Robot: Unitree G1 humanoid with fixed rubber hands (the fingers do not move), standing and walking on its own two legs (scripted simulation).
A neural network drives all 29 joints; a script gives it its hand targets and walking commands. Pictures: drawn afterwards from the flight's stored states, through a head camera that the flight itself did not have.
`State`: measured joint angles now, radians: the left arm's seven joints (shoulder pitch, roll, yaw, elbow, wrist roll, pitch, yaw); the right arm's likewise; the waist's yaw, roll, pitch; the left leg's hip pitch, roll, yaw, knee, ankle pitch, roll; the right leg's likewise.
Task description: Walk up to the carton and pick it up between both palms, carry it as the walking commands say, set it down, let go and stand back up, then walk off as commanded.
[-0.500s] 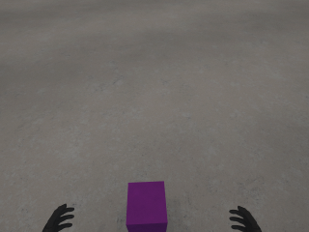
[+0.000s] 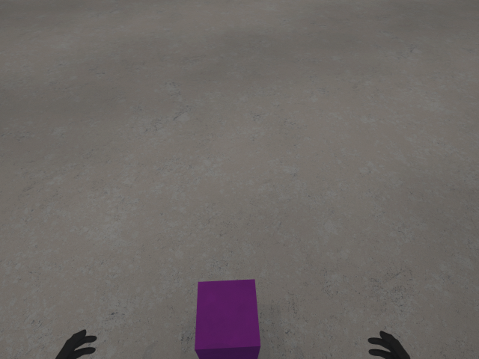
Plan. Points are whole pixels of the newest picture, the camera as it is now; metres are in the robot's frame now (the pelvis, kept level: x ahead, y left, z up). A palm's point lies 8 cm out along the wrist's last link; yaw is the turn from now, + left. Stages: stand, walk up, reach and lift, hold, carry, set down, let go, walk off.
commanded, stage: stand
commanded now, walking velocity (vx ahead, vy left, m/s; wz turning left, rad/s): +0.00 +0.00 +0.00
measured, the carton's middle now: (228, 323) +0.38 +0.06 -0.64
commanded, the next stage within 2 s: walk off in 1.26 s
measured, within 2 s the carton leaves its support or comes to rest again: neither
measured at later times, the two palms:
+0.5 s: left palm out of the picture +0.11 +0.30 -0.07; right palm out of the picture +0.14 -0.26 -0.08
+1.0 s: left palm out of the picture +0.09 +0.30 -0.08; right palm out of the picture +0.11 -0.26 -0.09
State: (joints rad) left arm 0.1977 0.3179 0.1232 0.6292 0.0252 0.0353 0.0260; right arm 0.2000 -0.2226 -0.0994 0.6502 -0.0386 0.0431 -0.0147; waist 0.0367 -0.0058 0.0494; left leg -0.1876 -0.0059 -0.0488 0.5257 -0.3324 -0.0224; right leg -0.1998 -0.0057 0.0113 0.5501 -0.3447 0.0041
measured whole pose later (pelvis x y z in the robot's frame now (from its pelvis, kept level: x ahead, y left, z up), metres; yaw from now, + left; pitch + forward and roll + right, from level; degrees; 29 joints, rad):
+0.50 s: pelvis -0.01 +0.00 +0.00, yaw +0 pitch -1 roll +0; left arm 0.20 0.32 0.12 0.69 0.03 0.00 0.02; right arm 0.20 -0.23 -0.10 0.66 -0.04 0.02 -0.01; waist 0.04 -0.01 0.01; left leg -0.19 -0.01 -0.05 0.53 -0.32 -0.02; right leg -0.20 -0.01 0.01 0.55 -0.33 0.00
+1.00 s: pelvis -0.03 +0.00 +0.00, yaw +0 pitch -3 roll +0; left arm 0.20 0.32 0.12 0.75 0.03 -0.01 0.01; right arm 0.20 -0.24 -0.10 0.71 -0.04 0.00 -0.01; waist 0.04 -0.01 0.01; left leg -0.18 -0.01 -0.05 0.53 -0.30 -0.02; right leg -0.20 -0.01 0.01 0.55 -0.31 0.00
